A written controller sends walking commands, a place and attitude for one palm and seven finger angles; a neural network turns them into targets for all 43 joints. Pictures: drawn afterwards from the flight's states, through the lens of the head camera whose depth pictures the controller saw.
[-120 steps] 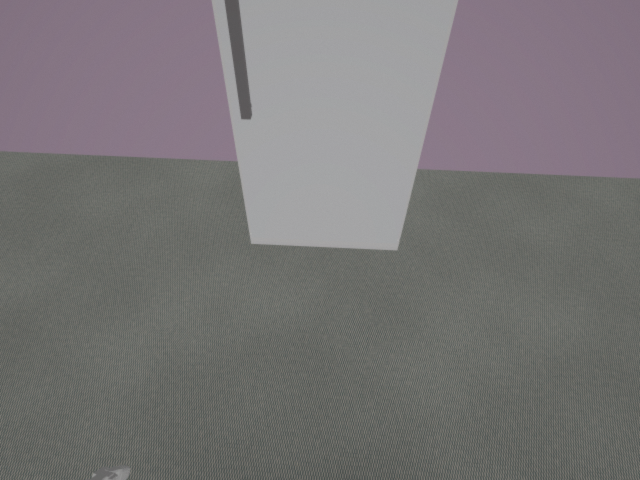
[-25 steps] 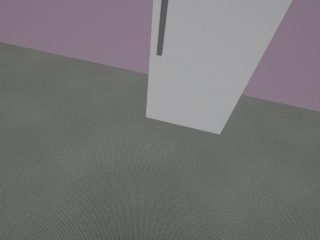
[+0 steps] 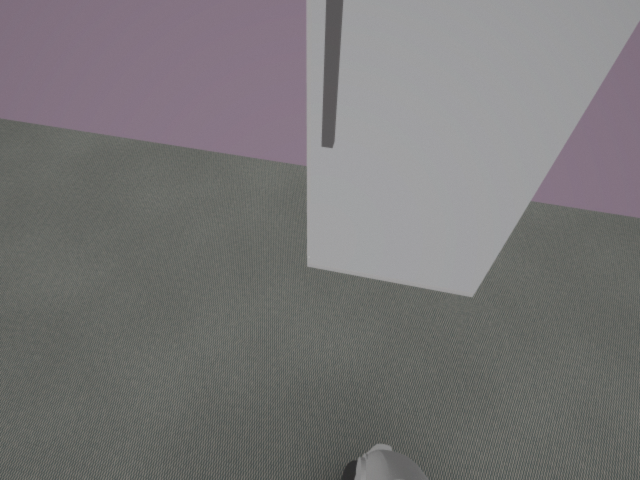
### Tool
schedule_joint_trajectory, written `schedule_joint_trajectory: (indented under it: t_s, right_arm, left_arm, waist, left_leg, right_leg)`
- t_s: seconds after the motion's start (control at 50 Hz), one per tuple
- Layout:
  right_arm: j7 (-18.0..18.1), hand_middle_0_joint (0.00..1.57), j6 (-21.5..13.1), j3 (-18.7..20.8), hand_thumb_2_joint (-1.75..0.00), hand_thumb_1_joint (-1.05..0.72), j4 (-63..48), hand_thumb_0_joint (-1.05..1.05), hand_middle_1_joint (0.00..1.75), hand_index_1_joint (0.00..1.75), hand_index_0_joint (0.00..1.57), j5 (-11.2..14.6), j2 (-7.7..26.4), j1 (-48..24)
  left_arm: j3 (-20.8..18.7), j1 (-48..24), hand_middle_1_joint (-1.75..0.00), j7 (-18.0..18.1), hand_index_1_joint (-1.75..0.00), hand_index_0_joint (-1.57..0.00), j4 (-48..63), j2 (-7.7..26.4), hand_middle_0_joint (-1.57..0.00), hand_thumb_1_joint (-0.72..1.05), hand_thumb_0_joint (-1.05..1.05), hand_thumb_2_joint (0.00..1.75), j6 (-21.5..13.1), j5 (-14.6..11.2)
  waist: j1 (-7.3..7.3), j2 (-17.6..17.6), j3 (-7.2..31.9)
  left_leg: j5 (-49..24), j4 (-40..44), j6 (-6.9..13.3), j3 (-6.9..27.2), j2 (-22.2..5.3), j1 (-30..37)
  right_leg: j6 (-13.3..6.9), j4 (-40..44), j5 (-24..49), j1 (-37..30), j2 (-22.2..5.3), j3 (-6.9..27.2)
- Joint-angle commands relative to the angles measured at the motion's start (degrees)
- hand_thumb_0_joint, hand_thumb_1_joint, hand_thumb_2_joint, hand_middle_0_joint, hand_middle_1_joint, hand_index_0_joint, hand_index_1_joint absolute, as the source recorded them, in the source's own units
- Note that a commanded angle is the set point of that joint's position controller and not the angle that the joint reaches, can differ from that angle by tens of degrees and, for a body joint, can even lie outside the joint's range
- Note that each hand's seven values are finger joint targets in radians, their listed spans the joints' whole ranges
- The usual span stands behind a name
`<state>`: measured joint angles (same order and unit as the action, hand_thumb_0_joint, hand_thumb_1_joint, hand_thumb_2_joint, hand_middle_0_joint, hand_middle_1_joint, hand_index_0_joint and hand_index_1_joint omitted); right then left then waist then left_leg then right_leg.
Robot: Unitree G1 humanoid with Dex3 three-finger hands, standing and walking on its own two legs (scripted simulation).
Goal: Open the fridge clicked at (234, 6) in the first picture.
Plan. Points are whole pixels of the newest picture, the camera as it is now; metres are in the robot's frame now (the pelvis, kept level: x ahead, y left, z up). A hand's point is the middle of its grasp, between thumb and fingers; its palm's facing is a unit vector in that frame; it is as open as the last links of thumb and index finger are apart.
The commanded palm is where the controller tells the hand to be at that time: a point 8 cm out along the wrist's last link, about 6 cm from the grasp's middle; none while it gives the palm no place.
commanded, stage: turn to face it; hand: left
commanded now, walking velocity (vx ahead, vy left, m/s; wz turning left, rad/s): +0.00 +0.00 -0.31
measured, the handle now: (335, 35) +0.88 -0.01 +0.15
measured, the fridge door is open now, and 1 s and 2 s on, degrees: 0 0 0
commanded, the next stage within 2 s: take the last steps up to it in 0.34 s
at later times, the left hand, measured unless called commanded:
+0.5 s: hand (216, 478) +0.16 +0.15 -0.15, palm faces -0.01 -0.98 -0.21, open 7.3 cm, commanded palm none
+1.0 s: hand (244, 371) +0.31 +0.13 -0.16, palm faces -0.21 -0.96 -0.18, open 7.3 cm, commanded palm none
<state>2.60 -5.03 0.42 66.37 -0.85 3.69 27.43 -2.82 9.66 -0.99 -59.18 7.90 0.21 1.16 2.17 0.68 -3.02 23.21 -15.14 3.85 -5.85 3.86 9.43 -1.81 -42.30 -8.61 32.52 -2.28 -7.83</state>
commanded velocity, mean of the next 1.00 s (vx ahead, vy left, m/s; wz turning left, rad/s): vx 0.16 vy -0.01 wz -0.16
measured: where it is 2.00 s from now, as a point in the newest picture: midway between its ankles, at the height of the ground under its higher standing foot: (347, 457)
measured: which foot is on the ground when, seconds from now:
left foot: down 0.00-0.08, up 0.10-0.64, down 0.66-1.00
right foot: up 0.00-0.04, down 0.06-0.68, up 0.70-1.00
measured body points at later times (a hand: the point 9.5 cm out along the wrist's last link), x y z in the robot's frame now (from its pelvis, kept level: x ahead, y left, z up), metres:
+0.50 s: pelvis +0.13 -0.02 +0.01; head +0.14 -0.05 +0.46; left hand +0.16 +0.20 -0.13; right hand +0.18 -0.25 -0.15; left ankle +0.15 +0.14 -0.69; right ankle +0.16 -0.07 -0.73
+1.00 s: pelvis +0.23 -0.04 +0.01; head +0.26 -0.04 +0.46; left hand +0.33 +0.18 -0.15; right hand +0.08 -0.22 -0.14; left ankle +0.14 +0.11 -0.73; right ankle +0.29 -0.19 -0.70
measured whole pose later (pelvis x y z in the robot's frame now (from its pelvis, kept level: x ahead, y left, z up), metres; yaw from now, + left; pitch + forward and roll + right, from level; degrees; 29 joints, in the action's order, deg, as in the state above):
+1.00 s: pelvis +0.23 -0.04 +0.01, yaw -13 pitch +0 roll +0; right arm 2.0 -3.3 1.2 66.0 -1.7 6.8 26.8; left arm -4.0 12.5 -1.7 -60.5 10.5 0.5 1.3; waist 2.1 0.4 -3.6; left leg 21.0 -18.7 -1.8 -8.6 -3.5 2.9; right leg -1.1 -43.3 -15.5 29.1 -5.2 -4.7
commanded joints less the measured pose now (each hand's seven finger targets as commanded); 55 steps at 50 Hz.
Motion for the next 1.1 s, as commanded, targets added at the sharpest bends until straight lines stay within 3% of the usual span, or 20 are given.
schedule_joint_trajectory:
  t_s: [0.0, 0.02, 0.04, 0.06, 0.08, 0.14, 0.22, 0.36, 0.5, 0.6, 0.62, 0.64, 0.66, 0.78, 0.94, 1.0, 1.02, 1.04, 1.06, 1.08]
  right_arm:
    - [1.0, 0.20, 0.4, 2.6, -0.90, -0.90, -0.5, 0.00, 0.30, 0.30, 0.20, 0.3, 12.1, 3.4]
    - [0.9, 0.20, 0.5, 2.7, -0.90, -0.90, -1.3, 0.00, 0.30, 0.30, 0.20, 0.7, 12.5, 1.3]
    - [0.2, 0.20, 0.4, 2.7, -0.90, -0.90, -2.0, 0.00, 0.30, 0.30, 0.20, 1.4, 10.3, 2.8]
    - [0.3, 0.20, 0.2, 2.6, -0.90, -0.90, -2.7, 0.00, 0.30, 0.30, 0.20, 1.7, 7.9, 5.4]
    - [0.8, 0.20, 1.0, 2.8, -0.90, -0.90, -3.8, 0.00, 0.30, 0.30, 0.20, 1.5, 9.0, 2.9]
    - [-0.4, 0.20, 3.4, 2.2, -0.90, -0.90, -4.7, 0.00, 0.30, 0.30, 0.20, 0.0, 6.4, -2.1]
    - [-0.9, 0.20, 6.0, 1.9, -0.90, -0.90, -4.6, 0.00, 0.30, 0.30, 0.20, -0.6, 5.0, -0.9]
    - [-1.0, 0.20, 5.9, 2.4, -0.90, -0.90, -8.5, 0.00, 0.30, 0.30, 0.20, -0.6, 8.6, -10.9]
    - [-1.2, 0.20, 4.2, 2.2, -0.90, -0.90, -9.9, 0.00, 0.30, 0.30, 0.20, -0.2, 8.4, -15.4]
    - [-1.4, 0.20, 2.9, 2.3, -0.90, -0.90, -7.0, 0.00, 0.30, 0.30, 0.20, -0.1, 8.0, -7.8]
    - [-1.0, 0.20, 2.4, 2.6, -0.90, -0.90, -5.8, 0.00, 0.30, 0.30, 0.20, -0.2, 9.6, -4.7]
    - [-0.8, 0.20, 2.4, 3.5, -0.90, -0.90, -5.1, 0.00, 0.30, 0.30, 0.20, -0.8, 13.5, -1.2]
    - [-0.7, 0.20, 3.0, 3.8, -0.90, -0.90, -5.7, 0.00, 0.30, 0.30, 0.20, -0.9, 15.5, 0.0]
    - [-0.3, 0.20, 0.9, 1.9, -0.90, -0.90, -6.0, 0.00, 0.30, 0.30, 0.20, -0.3, 10.9, -4.1]
    - [-0.3, 0.20, 1.0, 2.5, -0.90, -0.90, -1.7, 0.00, 0.30, 0.30, 0.20, -1.0, 12.5, 2.5]
    - [-0.5, 0.20, 1.4, 2.8, -0.90, -0.90, -1.5, 0.00, 0.30, 0.30, 0.20, -0.4, 13.4, 0.7]
    - [-0.9, 0.20, 1.2, 2.8, -0.90, -0.90, -1.5, 0.00, 0.30, 0.30, 0.20, 0.1, 12.7, 0.7]
    - [-1.5, 0.20, 1.1, 2.3, -0.90, -0.90, -2.5, 0.00, 0.30, 0.30, 0.20, 0.7, 9.4, 1.7]
    - [-1.3, 0.20, 1.3, 2.1, -0.90, -0.90, -4.2, 0.00, 0.30, 0.30, 0.20, 0.9, 7.7, 2.8]
    - [-1.0, 0.20, 2.0, 2.6, -0.90, -0.90, -5.0, 0.00, 0.30, 0.30, 0.20, 0.8, 9.2, -0.9]
  left_arm:
    - [-1.0, 10.9, -0.30, 1.3, -0.30, -0.20, 0.2, 4.6, -0.20, 0.90, 0.00, 0.90, -2.5, 0.4]
    - [-1.6, 17.8, -0.30, 1.5, -0.30, -0.20, -1.7, 6.3, -0.20, 0.90, 0.00, 0.90, -3.0, 0.7]
    - [-2.7, 23.2, -0.30, 2.0, -0.30, -0.20, -3.0, 11.2, -0.20, 0.90, 0.00, 0.90, -3.9, 1.0]
    - [-3.3, 24.0, -0.30, 2.1, -0.30, -0.20, -3.0, 14.0, -0.20, 0.90, 0.00, 0.90, -4.0, -0.3]
    - [-3.1, 18.9, -0.30, 2.6, -0.30, -0.20, -0.8, 12.7, -0.20, 0.90, 0.00, 0.90, -3.4, -1.1]
    - [-1.2, 7.4, -0.30, 3.1, -0.30, -0.20, 2.0, 6.2, -0.20, 0.90, 0.00, 0.90, -3.2, -0.7]
    - [-0.9, 4.8, -0.30, 3.1, -0.30, -0.20, 2.8, 7.0, -0.20, 0.90, 0.00, 0.90, -2.7, 0.0]
    - [-1.6, 9.3, -0.30, 2.0, -0.30, -0.20, 2.1, 8.2, -0.20, 0.90, 0.00, 0.90, -1.7, 0.0]
    - [-2.0, 13.5, -0.30, 2.1, -0.30, -0.20, 0.7, 8.3, -0.20, 0.90, 0.00, 0.90, -2.0, 0.3]
    - [-2.2, 10.6, -0.30, 1.9, -0.30, -0.20, 0.5, 8.3, -0.20, 0.90, 0.00, 0.90, -1.8, -0.4]
    - [-2.0, 9.7, -0.30, 1.7, -0.30, -0.20, 1.2, 6.6, -0.20, 0.90, 0.00, 0.90, -1.8, -0.6]
    - [-1.5, 8.7, -0.30, 1.1, -0.30, -0.20, 2.1, 4.4, -0.20, 0.90, 0.00, 0.90, -2.0, -0.9]
    - [-1.4, 6.2, -0.30, 1.0, -0.30, -0.20, 3.5, 4.3, -0.20, 0.90, 0.00, 0.90, -2.3, -0.4]
    - [-1.6, 6.4, -0.30, -0.5, -0.30, -0.20, 1.3, 3.8, -0.20, 0.90, 0.00, 0.90, -1.6, 0.5]
    - [-0.5, -2.8, -0.30, -0.9, -0.30, -0.20, 3.8, 2.5, -0.20, 0.90, 0.00, 0.90, -1.8, -0.1]
    - [-1.3, 7.3, -0.30, -0.6, -0.30, -0.20, 0.4, 4.6, -0.20, 0.90, 0.00, 0.90, -2.5, 0.1]
    - [-2.0, 14.0, -0.30, -0.2, -0.30, -0.20, -1.9, 7.3, -0.20, 0.90, 0.00, 0.90, -3.2, 0.4]
    - [-3.6, 21.1, -0.30, 0.6, -0.30, -0.20, -3.7, 13.2, -0.20, 0.90, 0.00, 0.90, -3.9, 0.7]
    - [-4.2, 24.1, -0.30, 1.1, -0.30, -0.20, -4.3, 17.6, -0.20, 0.90, 0.00, 0.90, -3.9, -0.2]
    - [-3.8, 20.4, -0.30, 1.7, -0.30, -0.20, -3.3, 15.7, -0.20, 0.90, 0.00, 0.90, -3.3, -0.8]
  waist:
    - [-6.59, -6.9, -0.6]
    - [-10.01, -5.9, 2.1]
    - [-10.94, 2.4, 8.4]
    - [-7.69, 8.7, 13.7]
    - [-6.37, 2.5, 9.3]
    - [-1.69, -0.3, -0.3]
    - [0.99, -0.1, 2.1]
    - [-2.46, 4.1, 3.8]
    - [-5.10, 6.0, 4.7]
    - [-1.73, 3.0, 1.9]
    - [-0.43, -2.2, 1.6]
    - [1.29, -13.7, -0.4]
    - [1.98, -17.1, -4.8]
    - [-2.20, -5.3, -6.1]
    - [0.49, -10.5, -5.9]
    - [-4.69, -7.7, -0.3]
    - [-7.58, -4.8, 3.6]
    - [-10.24, 7.2, 10.3]
    - [-9.00, 15.5, 15.5]
    - [-8.83, 6.5, 10.2]
  left_leg:
    - [-73.8, -17.8, -0.5, 2.0, -16.5, -7.5]
    - [-66.4, -28.4, -1.7, 1.1, -14.5, -13.5]
    - [-39.5, -48.2, -3.1, -0.7, -8.2, -25.5]
    - [9.7, -67.0, -4.3, 0.6, -0.2, -34.3]
    - [8.5, -67.6, -2.7, 8.4, -3.6, -33.9]
    - [0.1, -62.1, -3.7, 7.8, -9.1, -32.7]
    - [-3.6, -49.5, -5.5, 5.3, -9.7, -29.3]
    - [-4.6, -38.4, -7.1, 4.8, -8.9, -36.1]
    - [1.0, -26.0, -6.6, 3.8, -7.3, -33.1]
    - [-3.9, -8.9, -4.3, 2.3, -6.8, -16.8]
    - [-2.3, -3.8, -2.6, 7.2, -10.5, -8.6]
    - [7.0, 2.3, 1.5, 20.9, -20.5, -4.2]
    - [11.6, 8.6, 5.9, 29.2, -29.0, -7.5]
    - [-15.2, 6.7, 4.9, 11.5, -20.7, -13.2]
    - [-34.3, 0.5, 3.8, 3.2, -19.7, -11.3]
    - [-39.5, -11.1, 1.6, 0.5, -17.8, -15.7]
    - [-35.7, -20.6, -0.3, -1.3, -15.2, -21.3]
    - [-16.4, -36.7, -2.7, -4.0, -10.6, -32.8]
    - [11.0, -52.6, -3.7, -0.5, -6.0, -39.2]
    - [9.7, -57.8, -2.7, 4.6, -8.5, -40.9]
  right_leg:
    - [-3.2, 6.2, 1.2, -16.4, 5.1, -2.1]
    - [-4.4, 10.8, 6.6, -26.8, 3.9, -0.1]
    - [-10.5, 11.5, 25.5, -39.3, -8.9, 16.3]
    - [-18.6, 17.4, 46.2, -42.9, -23.9, 37.1]
    - [-19.4, 21.0, 43.0, -35.0, -23.0, 34.1]
    - [-13.5, 26.6, 22.2, -13.6, -15.8, 22.9]
    - [-9.1, 28.7, 12.2, -6.8, -10.0, 14.6]
    - [-7.4, 28.0, 7.1, -18.4, -8.3, 20.0]
    - [-9.9, 27.7, 5.5, -26.0, -9.6, 25.0]
    - [-7.5, 27.0, -18.6, -14.5, -6.4, 23.8]
    - [-5.2, 21.8, -21.3, -6.1, -3.0, 20.8]
    - [-2.4, 9.3, -20.4, 3.9, 3.3, 13.5]
    - [-0.6, -2.7, -21.1, 8.7, 4.9, 6.0]
    - [1.5, -19.0, -7.1, 6.3, -1.4, 7.3]
    - [0.7, 2.3, -7.0, -2.5, -1.5, 0.1]
    - [-0.6, 10.1, -1.5, -20.5, 2.0, -2.4]
    - [-1.5, 12.4, 1.3, -32.0, 0.4, 0.0]
    - [-5.5, 15.6, 1.6, -44.2, -13.2, 15.5]
    - [-10.6, 23.5, 6.1, -46.7, -25.1, 33.3]
    - [-12.1, 26.1, 3.8, -40.8, -24.6, 30.5]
